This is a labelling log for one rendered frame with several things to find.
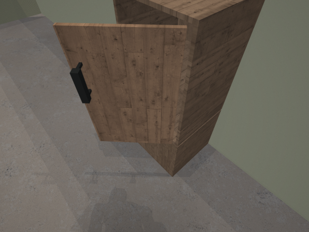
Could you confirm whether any cupboard door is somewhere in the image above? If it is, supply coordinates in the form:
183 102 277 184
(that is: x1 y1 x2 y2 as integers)
53 23 187 144

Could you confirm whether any handle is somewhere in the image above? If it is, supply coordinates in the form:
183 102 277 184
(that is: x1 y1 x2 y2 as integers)
70 62 92 103

